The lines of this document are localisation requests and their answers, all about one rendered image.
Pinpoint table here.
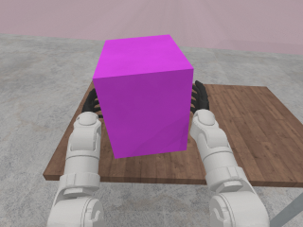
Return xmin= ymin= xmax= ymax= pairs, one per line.
xmin=43 ymin=81 xmax=303 ymax=227

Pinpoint robot right upper arm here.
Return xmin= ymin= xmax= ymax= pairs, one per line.
xmin=209 ymin=191 xmax=270 ymax=227

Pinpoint right robot forearm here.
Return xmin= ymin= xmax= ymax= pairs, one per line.
xmin=189 ymin=109 xmax=270 ymax=225

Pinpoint right robot hand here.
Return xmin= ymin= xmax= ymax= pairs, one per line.
xmin=190 ymin=80 xmax=210 ymax=114

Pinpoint left robot hand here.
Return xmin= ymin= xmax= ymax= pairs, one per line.
xmin=81 ymin=88 xmax=103 ymax=118

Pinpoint carton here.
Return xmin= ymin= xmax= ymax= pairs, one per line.
xmin=92 ymin=34 xmax=194 ymax=159

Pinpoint robot left upper arm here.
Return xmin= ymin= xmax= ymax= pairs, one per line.
xmin=47 ymin=197 xmax=105 ymax=227

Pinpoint left robot forearm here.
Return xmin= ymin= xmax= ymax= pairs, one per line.
xmin=46 ymin=112 xmax=101 ymax=227

